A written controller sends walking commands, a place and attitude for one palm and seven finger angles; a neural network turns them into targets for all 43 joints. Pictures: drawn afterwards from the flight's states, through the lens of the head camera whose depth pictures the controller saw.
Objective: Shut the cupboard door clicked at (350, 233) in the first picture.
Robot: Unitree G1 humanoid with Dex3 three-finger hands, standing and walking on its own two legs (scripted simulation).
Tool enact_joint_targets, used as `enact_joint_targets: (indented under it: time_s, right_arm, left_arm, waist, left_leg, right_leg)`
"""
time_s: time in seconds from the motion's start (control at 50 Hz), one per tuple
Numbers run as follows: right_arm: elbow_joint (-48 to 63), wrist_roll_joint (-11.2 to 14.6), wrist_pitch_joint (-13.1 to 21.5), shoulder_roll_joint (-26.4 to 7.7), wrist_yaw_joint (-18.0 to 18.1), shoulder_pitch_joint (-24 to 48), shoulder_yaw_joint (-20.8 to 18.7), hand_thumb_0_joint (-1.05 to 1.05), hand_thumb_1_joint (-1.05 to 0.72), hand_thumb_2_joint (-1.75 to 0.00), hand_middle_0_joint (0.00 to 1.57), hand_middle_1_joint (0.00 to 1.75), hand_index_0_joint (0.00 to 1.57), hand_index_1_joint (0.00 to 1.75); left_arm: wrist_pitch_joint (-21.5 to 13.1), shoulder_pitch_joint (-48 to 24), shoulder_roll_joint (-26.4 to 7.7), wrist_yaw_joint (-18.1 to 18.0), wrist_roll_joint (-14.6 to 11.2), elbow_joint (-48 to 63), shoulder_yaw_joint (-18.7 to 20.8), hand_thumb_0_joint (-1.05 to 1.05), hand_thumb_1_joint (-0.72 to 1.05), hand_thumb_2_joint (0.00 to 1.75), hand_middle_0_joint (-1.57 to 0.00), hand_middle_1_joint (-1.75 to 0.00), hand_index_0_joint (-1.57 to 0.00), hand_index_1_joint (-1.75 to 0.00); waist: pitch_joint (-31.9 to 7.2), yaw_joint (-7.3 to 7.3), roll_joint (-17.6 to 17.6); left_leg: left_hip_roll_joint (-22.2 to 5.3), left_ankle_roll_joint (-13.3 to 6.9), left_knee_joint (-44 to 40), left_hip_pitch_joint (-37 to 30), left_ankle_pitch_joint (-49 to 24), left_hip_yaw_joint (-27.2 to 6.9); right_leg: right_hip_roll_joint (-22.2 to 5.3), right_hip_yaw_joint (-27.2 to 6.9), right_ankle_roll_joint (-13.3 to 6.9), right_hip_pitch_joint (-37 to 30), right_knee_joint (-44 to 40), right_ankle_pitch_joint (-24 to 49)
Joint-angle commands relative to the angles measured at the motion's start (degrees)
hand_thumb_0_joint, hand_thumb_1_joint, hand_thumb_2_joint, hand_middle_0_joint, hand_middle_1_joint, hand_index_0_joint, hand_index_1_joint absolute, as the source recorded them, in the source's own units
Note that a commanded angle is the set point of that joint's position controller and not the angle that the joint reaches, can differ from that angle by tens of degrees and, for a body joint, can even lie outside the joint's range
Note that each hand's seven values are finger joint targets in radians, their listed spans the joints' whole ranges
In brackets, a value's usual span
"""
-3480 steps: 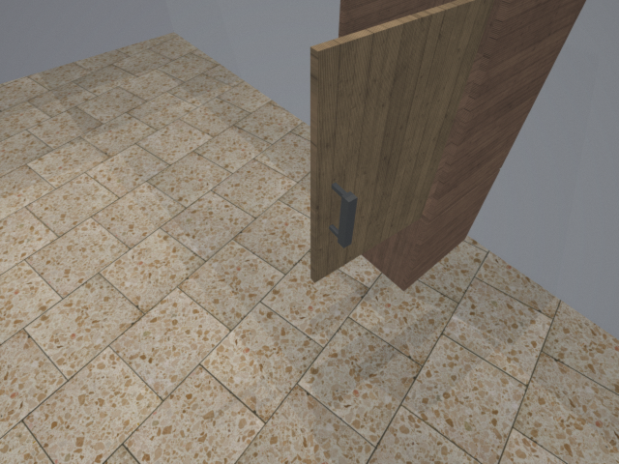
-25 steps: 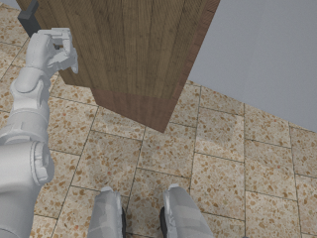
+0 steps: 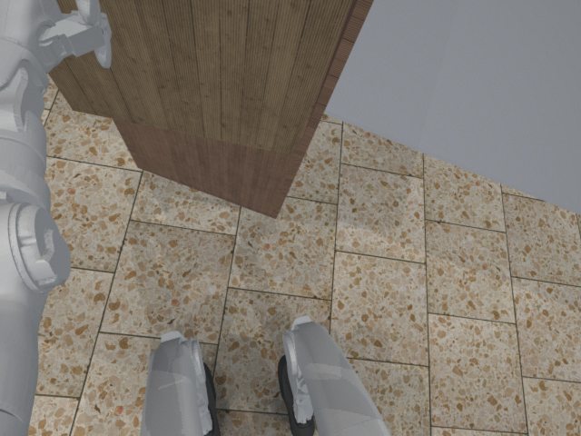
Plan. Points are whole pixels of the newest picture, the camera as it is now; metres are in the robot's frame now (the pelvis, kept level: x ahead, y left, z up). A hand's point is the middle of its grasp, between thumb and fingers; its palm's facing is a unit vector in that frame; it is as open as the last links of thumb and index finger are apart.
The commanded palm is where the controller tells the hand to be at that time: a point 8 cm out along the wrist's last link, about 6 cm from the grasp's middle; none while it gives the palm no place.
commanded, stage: push the door shut along its arc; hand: left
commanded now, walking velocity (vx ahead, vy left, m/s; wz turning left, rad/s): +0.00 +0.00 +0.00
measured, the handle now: out of the picture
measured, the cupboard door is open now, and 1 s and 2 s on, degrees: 11 4 4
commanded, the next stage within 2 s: pull the fist back off the door in 0.16 s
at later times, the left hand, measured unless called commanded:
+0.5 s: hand (127, 10) +0.61 +0.12 +0.08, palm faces +0.18 -0.98 -0.04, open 3.1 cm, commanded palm +0.58 +0.13 +0.09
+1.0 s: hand (133, 66) +0.54 +0.11 +0.08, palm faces +0.14 -0.99 -0.01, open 3.1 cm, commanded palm +0.49 +0.15 +0.09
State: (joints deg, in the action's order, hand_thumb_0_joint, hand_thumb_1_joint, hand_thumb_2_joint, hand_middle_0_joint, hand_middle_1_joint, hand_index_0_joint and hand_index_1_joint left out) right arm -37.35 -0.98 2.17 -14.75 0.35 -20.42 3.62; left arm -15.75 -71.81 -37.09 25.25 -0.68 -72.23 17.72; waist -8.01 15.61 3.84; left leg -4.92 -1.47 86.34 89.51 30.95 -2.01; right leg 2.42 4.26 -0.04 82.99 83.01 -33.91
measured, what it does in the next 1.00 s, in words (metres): stands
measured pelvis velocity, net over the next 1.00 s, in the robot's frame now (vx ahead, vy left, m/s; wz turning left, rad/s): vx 0.03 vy -0.02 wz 0.06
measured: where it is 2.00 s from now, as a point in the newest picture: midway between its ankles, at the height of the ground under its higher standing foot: (253, 416)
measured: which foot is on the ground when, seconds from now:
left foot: down 0.00-1.00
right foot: down 0.00-1.00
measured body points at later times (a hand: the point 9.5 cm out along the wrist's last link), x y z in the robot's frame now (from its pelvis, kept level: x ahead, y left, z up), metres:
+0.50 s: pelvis +0.00 -0.01 +0.01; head +0.21 +0.03 +0.41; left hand +0.60 +0.17 +0.08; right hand -0.02 -0.25 -0.09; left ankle +0.06 +0.11 -0.56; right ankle +0.04 -0.13 -0.56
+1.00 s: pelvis +0.03 -0.02 +0.04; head +0.19 +0.00 +0.47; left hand +0.52 +0.16 +0.08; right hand +0.06 -0.29 -0.07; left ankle +0.06 +0.11 -0.56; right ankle +0.04 -0.13 -0.56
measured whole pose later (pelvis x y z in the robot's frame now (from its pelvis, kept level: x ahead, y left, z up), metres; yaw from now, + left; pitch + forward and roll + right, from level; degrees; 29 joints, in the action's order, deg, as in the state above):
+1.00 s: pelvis +0.03 -0.02 +0.04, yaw +4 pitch +29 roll -2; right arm -36.8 -4.0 -2.5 -14.8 -4.8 -19.7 -2.1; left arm -29.8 -50.0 -14.6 -5.2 -0.4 -62.4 16.5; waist -9.9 10.1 2.8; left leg -3.7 0.9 75.6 75.0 29.9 -1.0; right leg 1.5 3.5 -1.8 70.0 75.2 -34.4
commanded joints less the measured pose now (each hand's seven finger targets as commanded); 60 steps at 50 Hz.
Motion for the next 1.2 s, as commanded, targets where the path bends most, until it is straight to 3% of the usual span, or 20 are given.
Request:
enact_joint_targets:
  time_s: [0.0, 0.18, 0.24, 0.26, 0.28, 0.32, 0.36, 0.4, 0.44, 0.48, 0.54, 0.6, 0.66, 0.78, 0.84, 0.94, 1.02, 1.08, 1.1, 1.18]
  right_arm:
    - [0.15, -0.46, 1.12, -12.70, 1.01, -13.35, -4.89, 0.00, -0.90, -0.90, 0.20, 0.30, 0.20, 0.30]
    - [-2.05, -1.14, 2.69, -12.38, 1.34, -14.44, -4.91, 0.00, -0.90, -0.90, 0.20, 0.30, 0.20, 0.30]
    - [-2.43, -1.34, 3.12, -12.47, 1.51, -14.48, -4.79, 0.00, -0.90, -0.90, 0.20, 0.30, 0.20, 0.30]
    - [0.05, -2.76, 3.25, -11.55, 0.85, -17.77, -3.82, 0.00, -0.90, -0.90, 0.20, 0.30, 0.20, 0.30]
    - [-0.18, -3.21, 3.27, -11.22, -0.26, -17.38, -4.00, 0.00, -0.90, -0.90, 0.20, 0.30, 0.20, 0.30]
    - [-0.11, -4.47, 2.66, -10.42, -2.38, -17.87, -4.88, 0.00, -0.90, -0.90, 0.20, 0.30, 0.20, 0.30]
    - [0.13, -5.97, 2.10, -9.99, -4.14, -18.11, -5.25, 0.00, -0.90, -0.90, 0.20, 0.30, 0.20, 0.30]
    - [-0.07, -6.56, 1.00, -10.34, -5.75, -18.18, -5.94, 0.00, -0.90, -0.90, 0.20, 0.30, 0.20, 0.30]
    - [-0.02, -6.04, -0.09, -10.32, -6.62, -17.66, -6.41, 0.00, -0.90, -0.90, 0.20, 0.30, 0.20, 0.30]
    - [0.21, -5.56, -0.99, -10.74, -6.18, -17.62, -6.30, 0.00, -0.90, -0.90, 0.20, 0.30, 0.20, 0.30]
    - [1.36, -4.49, -1.49, -9.91, -5.69, -16.29, -6.17, 0.00, -0.90, -0.90, 0.20, 0.30, 0.20, 0.30]
    - [1.94, -4.08, -2.01, -9.17, -5.61, -15.75, -5.99, 0.00, -0.90, -0.90, 0.20, 0.30, 0.20, 0.30]
    - [1.94, -3.89, -2.33, -8.59, -5.53, -15.09, -6.31, 0.00, -0.90, -0.90, 0.20, 0.30, 0.20, 0.30]
    - [1.77, -3.57, -2.84, -8.27, -5.27, -13.77, -7.50, 0.00, -0.90, -0.90, 0.20, 0.30, 0.20, 0.30]
    - [1.93, -3.30, -3.46, -8.32, -5.05, -12.48, -7.93, 0.00, -0.90, -0.90, 0.20, 0.30, 0.20, 0.30]
    - [2.48, -3.03, -4.16, -7.89, -4.94, -10.19, -8.83, 0.00, -0.90, -0.90, 0.20, 0.30, 0.20, 0.30]
    - [2.94, -2.72, -4.78, -7.70, -4.62, -8.41, -9.02, 0.00, -0.90, -0.90, 0.20, 0.30, 0.20, 0.30]
    - [2.49, -2.77, -5.18, -7.86, -4.03, -7.75, -8.82, 0.00, -0.90, -0.90, 0.20, 0.30, 0.20, 0.30]
    - [2.28, -2.79, -5.18, -7.81, -3.93, -7.03, -8.80, 0.00, -0.90, -0.90, 0.20, 0.30, 0.20, 0.30]
    - [2.00, -3.26, -4.77, -7.89, -3.46, -5.98, -8.59, 0.00, -0.90, -0.90, 0.20, 0.30, 0.20, 0.30]
  left_arm:
    - [-2.31, -34.75, -8.52, -0.19, -0.78, 14.04, -0.70, 0.00, 0.90, 0.90, -1.30, -1.50, -1.30, -1.50]
    - [0.20, -40.30, -2.89, 0.33, -0.53, 12.14, -4.95, 0.00, 0.90, 0.90, -1.30, -1.50, -1.30, -1.50]
    - [0.41, -42.92, -3.21, 0.25, -0.21, 12.55, -5.41, 0.00, 0.90, 0.90, -1.30, -1.50, -1.30, -1.50]
    - [1.23, -39.72, -5.53, -10.91, -4.66, 13.42, 6.55, 0.00, 0.90, 0.90, -1.30, -1.50, -1.30, -1.50]
    - [1.15, -35.90, -3.89, -16.30, -2.89, 12.18, 5.33, 0.00, 0.90, 0.90, -1.30, -1.50, -1.30, -1.50]
    - [0.59, -34.51, 3.30, -25.56, -2.20, 13.16, 4.68, 0.00, 0.90, 0.90, -1.30, -1.50, -1.30, -1.50]
    - [-2.39, -34.14, 2.76, -35.03, 2.57, 15.93, 5.14, 0.00, 0.90, 0.90, -1.30, -1.50, -1.30, -1.50]
    - [-5.71, -33.97, 1.86, -38.47, 8.86, 17.04, 2.32, 0.00, 0.90, 0.90, -1.30, -1.50, -1.30, -1.50]
    - [-7.58, -32.46, 3.27, -37.59, 10.34, 16.55, -0.25, 0.00, 0.90, 0.90, -1.30, -1.50, -1.30, -1.50]
    - [-8.36, -31.11, -1.16, -35.41, 8.16, 16.03, 3.90, 0.00, 0.90, 0.90, -1.30, -1.50, -1.30, -1.50]
    - [-9.15, -25.39, -0.90, -32.60, 4.95, 16.84, 5.45, 0.00, 0.90, 0.90, -1.30, -1.50, -1.30, -1.50]
    - [-10.35, -17.10, 0.20, -31.97, 3.74, 14.83, 6.69, 0.00, 0.90, 0.90, -1.30, -1.50, -1.30, -1.50]
    - [-11.69, -13.21, 3.43, -31.88, 3.06, 13.26, 5.15, 0.00, 0.90, 0.90, -1.30, -1.50, -1.30, -1.50]
    - [-15.81, -8.96, 10.14, -30.49, 1.29, 16.07, 1.15, 0.00, 0.90, 0.90, -1.30, -1.50, -1.30, -1.50]
    - [-16.78, -6.60, 10.94, -30.22, 0.52, 17.17, 0.95, 0.00, 0.90, 0.90, -1.30, -1.50, -1.30, -1.50]
    - [-19.43, -3.58, 16.23, -30.65, -0.30, 24.89, -2.83, 0.00, 0.90, 0.90, -1.30, -1.50, -1.30, -1.50]
    - [-19.81, 2.34, 18.42, -31.61, -0.09, 25.72, -4.10, 0.00, 0.90, 0.90, -1.30, -1.50, -1.30, -1.50]
    - [-20.25, -0.88, 18.09, -32.70, 0.61, 24.46, -4.70, 0.00, 0.90, 0.90, -1.30, -1.50, -1.30, -1.50]
    - [-20.51, -2.60, 18.84, -33.10, 0.94, 23.67, -5.38, 0.00, 0.90, 0.90, -1.30, -1.50, -1.30, -1.50]
    - [-22.24, -5.46, 17.39, -33.97, 1.09, 22.30, -4.24, 0.00, 0.90, 0.90, -1.30, -1.50, -1.30, -1.50]
  waist:
    - [-37.36, 3.72, 14.30]
    - [-35.37, 6.43, 16.46]
    - [-35.94, 6.90, 16.86]
    - [-37.32, 2.49, 17.02]
    - [-38.79, 1.79, 18.55]
    - [-36.47, 2.62, 14.99]
    - [-37.12, 2.13, 14.89]
    - [-39.14, 2.66, 16.16]
    - [-39.08, 2.96, 15.68]
    - [-40.06, 1.96, 13.02]
    - [-40.90, 0.21, 10.23]
    - [-37.10, -1.38, 6.21]
    - [-31.83, -0.82, 0.87]
    - [-31.28, -1.66, 1.30]
    - [-31.54, -2.52, 0.79]
    - [-36.46, -4.23, 5.72]
    - [-34.97, -5.00, 2.57]
    - [-30.62, -3.44, -0.58]
    - [-29.84, -2.92, 0.51]
    - [-30.90, -2.86, 0.56]
  left_leg:
    - [1.57, -1.10, -6.74, -42.23, -21.09, -6.18]
    - [1.62, -1.21, -6.18, -44.77, -21.84, -6.89]
    - [1.78, -1.28, -5.56, -43.69, -21.13, -6.59]
    - [0.70, -0.73, -7.43, -42.01, -20.95, -7.40]
    - [0.34, 0.00, -8.67, -43.91, -21.90, -8.23]
    - [0.48, 0.32, -9.56, -42.85, -20.41, -8.04]
    - [0.87, 0.24, -9.25, -40.92, -20.05, -6.66]
    - [0.99, 0.48, -9.30, -42.20, -21.25, -6.55]
    - [1.50, 0.52, -10.37, -42.53, -19.70, -5.71]
    - [1.93, 0.03, -10.78, -40.24, -20.09, -4.67]
    - [2.50, -0.34, -11.90, -37.35, -20.22, -2.67]
    - [2.73, -0.46, -13.04, -34.18, -20.02, -1.28]
    - [3.15, -0.93, -13.42, -28.22, -16.23, 0.40]
    - [3.98, -0.75, -14.22, -32.20, -18.22, 1.20]
    - [4.25, -0.57, -14.33, -33.43, -19.05, 1.33]
    - [4.34, 0.18, -15.26, -44.21, -25.66, 0.68]
    - [4.44, 0.26, -16.14, -44.02, -25.28, 0.84]
    - [4.45, -0.01, -16.62, -41.97, -21.78, 0.52]
    - [4.46, 0.07, -16.55, -41.92, -20.64, 0.45]
    - [4.51, 0.05, -16.37, -42.50, -19.20, 0.01]
  right_leg:
    - [1.59, -0.40, -2.47, -2.86, -11.03, 14.67]
    - [2.03, 0.58, -2.85, 1.83, -11.16, 14.51]
    - [2.14, 0.63, -2.89, 1.44, -10.89, 14.30]
    - [1.43, 0.58, -2.48, -1.80, -10.80, 14.39]
    - [1.47, 0.90, -2.32, -1.31, -10.17, 14.10]
    - [1.31, 1.24, -1.55, -1.91, -11.14, 13.65]
    - [1.21, 0.86, -1.23, -3.88, -11.50, 13.37]
    - [1.13, 0.61, -1.43, -4.63, -11.32, 13.77]
    - [1.14, 0.10, -1.65, -7.77, -13.07, 14.12]
    - [1.37, -0.85, -1.62, -13.44, -14.24, 15.98]
    - [1.39, -2.17, -1.13, -21.25, -15.94, 19.50]
    - [1.26, -2.76, -0.80, -25.25, -16.96, 21.96]
    - [0.99, -4.35, -0.23, -28.92, -18.75, 22.32]
    - [0.46, -4.47, -0.29, -28.63, -18.71, 25.72]
    - [0.19, -4.47, -0.28, -29.21, -18.72, 26.66]
    - [0.01, -3.29, -0.71, -27.41, -17.92, 30.14]
    - [-0.17, -3.17, -0.53, -28.59, -18.22, 30.65]
    - [-0.28, -3.32, -0.31, -27.42, -18.91, 27.90]
    - [-0.40, -3.19, -0.23, -25.75, -19.02, 26.24]
    - [-0.42, -3.26, -0.46, -24.58, -18.62, 23.60]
